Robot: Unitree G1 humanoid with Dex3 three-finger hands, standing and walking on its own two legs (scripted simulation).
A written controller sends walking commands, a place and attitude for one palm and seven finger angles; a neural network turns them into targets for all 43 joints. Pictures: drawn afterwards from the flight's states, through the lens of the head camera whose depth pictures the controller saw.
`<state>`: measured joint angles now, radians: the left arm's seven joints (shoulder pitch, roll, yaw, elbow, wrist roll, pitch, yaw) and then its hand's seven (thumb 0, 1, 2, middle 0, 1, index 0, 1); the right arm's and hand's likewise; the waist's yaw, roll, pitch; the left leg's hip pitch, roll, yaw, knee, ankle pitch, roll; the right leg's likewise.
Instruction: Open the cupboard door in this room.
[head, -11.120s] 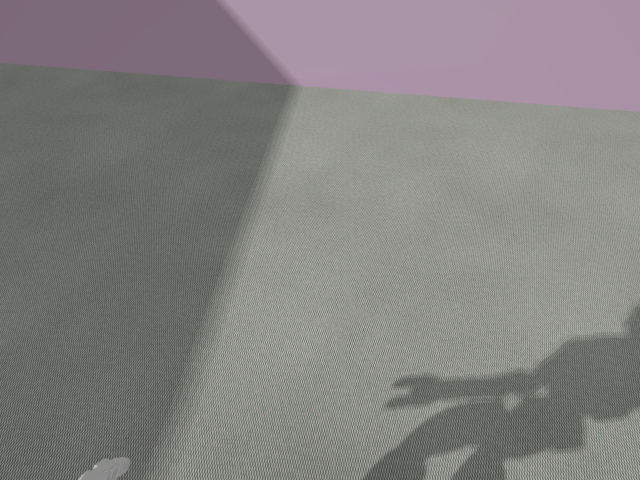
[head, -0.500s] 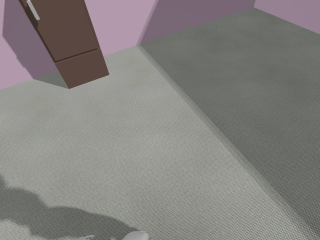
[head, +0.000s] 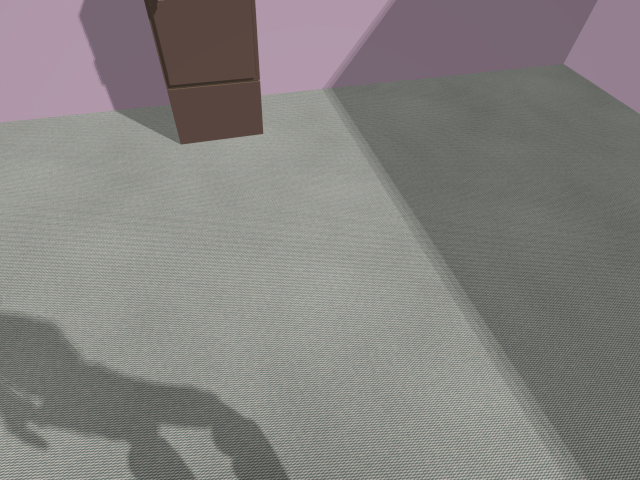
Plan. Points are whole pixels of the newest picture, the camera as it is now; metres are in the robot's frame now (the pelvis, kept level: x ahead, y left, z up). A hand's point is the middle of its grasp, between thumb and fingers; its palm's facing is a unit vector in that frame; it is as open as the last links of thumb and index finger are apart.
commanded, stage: stand and wait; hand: left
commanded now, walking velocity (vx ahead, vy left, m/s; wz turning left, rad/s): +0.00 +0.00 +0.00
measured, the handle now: out of the picture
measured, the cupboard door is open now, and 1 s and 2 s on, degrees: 0 0 0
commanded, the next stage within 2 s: turn or walk to find it in 0.10 s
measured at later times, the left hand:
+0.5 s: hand out of the picture -0.02 +0.19 -0.18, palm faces +0.16 -0.96 -0.22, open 7.4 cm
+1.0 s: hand out of the picture +0.00 +0.20 -0.15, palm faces +0.31 -0.90 -0.29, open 7.4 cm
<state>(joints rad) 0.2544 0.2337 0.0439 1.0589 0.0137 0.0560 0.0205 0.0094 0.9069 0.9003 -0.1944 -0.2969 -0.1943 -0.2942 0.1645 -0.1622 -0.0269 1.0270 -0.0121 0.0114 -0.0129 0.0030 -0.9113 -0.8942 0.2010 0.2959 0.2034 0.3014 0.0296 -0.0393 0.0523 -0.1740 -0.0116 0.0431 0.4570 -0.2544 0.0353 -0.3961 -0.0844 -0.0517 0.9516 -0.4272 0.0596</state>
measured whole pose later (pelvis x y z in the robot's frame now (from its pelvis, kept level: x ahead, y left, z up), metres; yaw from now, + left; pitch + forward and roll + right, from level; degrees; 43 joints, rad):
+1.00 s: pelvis -0.05 -0.02 -0.01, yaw +19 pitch +0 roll +1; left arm 0.13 0.18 0.03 0.92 0.01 0.01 0.02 0.01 0.90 0.90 -0.20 -0.30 -0.20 -0.29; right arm 0.21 -0.23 -0.08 0.97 -0.01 0.05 0.01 0.00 -0.91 -0.89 0.20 0.30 0.21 0.30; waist -0.03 0.06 0.06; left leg -0.37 -0.05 -0.08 0.68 -0.38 -0.02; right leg -0.25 -0.04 -0.08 0.58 -0.33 -0.01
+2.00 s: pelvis -0.04 -0.04 +0.00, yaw +41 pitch -1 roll +2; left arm 0.18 0.15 0.00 0.97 0.01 0.00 0.02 0.01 0.90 0.90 -0.20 -0.30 -0.20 -0.29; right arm 0.23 -0.23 -0.07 1.03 -0.01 0.06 0.00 0.00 -0.91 -0.89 0.20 0.30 0.20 0.30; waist -0.02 0.06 0.06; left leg -0.35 -0.02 -0.05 0.85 -0.46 -0.02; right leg -0.23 -0.04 -0.09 0.55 -0.30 -0.04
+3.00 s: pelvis -0.04 +0.00 +0.00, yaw +38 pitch -1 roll +0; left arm 0.37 0.12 0.03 1.13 0.02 -0.04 0.02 0.00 0.91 0.90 -0.19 -0.30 -0.19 -0.29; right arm 0.36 -0.14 -0.03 1.17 -0.01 0.01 0.00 0.01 -0.91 -0.89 0.20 0.30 0.20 0.30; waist 0.03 0.02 0.01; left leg -0.28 0.05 0.09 0.79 -0.49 0.00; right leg -0.18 -0.03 -0.10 0.49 -0.30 -0.02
